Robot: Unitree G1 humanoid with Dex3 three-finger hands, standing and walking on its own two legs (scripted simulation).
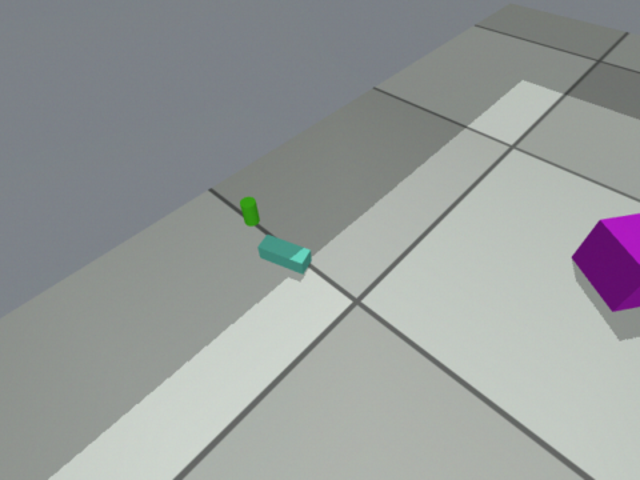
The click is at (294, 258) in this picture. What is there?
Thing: lying carton
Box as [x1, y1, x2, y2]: [258, 234, 311, 273]
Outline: 267,234 258,246 260,257 303,273 311,260 310,250
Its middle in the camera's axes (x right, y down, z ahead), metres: -0.15 +0.07 +1.55
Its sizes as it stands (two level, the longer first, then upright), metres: 0.198 0.074 0.070
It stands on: the floor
